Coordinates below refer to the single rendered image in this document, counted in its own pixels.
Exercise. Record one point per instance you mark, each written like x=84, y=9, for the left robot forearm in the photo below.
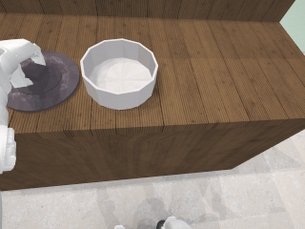
x=8, y=64

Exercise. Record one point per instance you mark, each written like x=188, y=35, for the pot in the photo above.
x=119, y=74

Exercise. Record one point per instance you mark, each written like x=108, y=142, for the robot right shin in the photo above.
x=169, y=218

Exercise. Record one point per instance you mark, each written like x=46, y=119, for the knob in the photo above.
x=35, y=71

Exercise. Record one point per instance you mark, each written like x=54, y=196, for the table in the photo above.
x=230, y=85

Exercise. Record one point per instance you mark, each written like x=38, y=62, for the lid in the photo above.
x=57, y=85

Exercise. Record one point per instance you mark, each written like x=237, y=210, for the robot right thigh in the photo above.
x=175, y=224

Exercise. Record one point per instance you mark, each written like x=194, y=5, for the left robot hand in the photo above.
x=23, y=49

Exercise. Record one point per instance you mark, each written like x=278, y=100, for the robot left upper arm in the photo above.
x=7, y=156

